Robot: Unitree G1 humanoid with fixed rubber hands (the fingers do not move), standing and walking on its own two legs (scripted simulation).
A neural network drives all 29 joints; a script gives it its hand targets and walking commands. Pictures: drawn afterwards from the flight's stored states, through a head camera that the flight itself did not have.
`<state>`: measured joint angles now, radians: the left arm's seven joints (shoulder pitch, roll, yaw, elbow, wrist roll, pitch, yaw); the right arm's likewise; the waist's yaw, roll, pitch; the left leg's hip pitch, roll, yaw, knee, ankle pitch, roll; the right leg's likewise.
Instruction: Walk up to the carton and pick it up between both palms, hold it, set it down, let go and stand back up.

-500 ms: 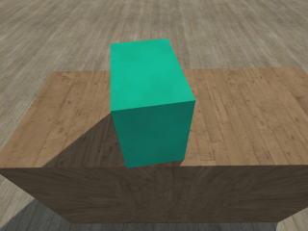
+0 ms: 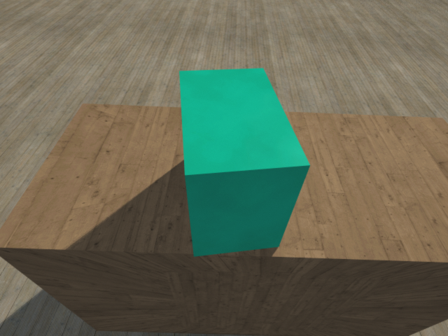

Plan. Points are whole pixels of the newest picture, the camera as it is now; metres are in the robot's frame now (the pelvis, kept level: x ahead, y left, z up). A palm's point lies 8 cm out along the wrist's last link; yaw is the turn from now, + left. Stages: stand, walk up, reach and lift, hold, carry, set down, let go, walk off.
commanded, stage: walk up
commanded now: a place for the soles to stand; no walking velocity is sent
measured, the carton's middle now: (229, 159) +0.46 +0.02 +0.07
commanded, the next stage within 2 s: reach and lift in 1.20 s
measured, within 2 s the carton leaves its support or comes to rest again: neither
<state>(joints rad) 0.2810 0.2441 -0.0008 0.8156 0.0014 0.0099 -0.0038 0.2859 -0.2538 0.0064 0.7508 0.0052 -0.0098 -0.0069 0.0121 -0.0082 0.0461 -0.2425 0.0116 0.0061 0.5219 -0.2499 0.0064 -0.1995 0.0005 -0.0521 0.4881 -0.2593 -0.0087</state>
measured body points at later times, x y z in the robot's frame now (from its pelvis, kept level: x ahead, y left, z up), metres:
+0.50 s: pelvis +0.00 +0.00 +0.00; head +0.00 +0.00 +0.45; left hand +0.05 +0.25 -0.14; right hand +0.06 -0.26 -0.13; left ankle +0.02 +0.11 -0.74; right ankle +0.00 -0.11 -0.74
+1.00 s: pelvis +0.01 +0.01 +0.00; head +0.02 +0.01 +0.45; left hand +0.05 +0.26 -0.14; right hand +0.07 -0.25 -0.13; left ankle +0.02 +0.11 -0.74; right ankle +0.00 -0.11 -0.74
